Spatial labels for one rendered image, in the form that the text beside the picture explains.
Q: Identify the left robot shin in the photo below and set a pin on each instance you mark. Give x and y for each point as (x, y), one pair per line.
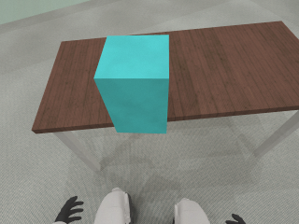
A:
(127, 217)

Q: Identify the left robot thigh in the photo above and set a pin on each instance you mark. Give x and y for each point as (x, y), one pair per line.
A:
(113, 209)

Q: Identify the robot left hand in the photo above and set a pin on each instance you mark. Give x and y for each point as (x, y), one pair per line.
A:
(66, 212)

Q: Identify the robot right hand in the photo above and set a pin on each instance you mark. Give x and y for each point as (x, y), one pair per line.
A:
(237, 218)

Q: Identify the carton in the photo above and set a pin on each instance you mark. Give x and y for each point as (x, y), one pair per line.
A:
(132, 77)

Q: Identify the table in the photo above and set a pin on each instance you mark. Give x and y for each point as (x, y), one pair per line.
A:
(214, 72)

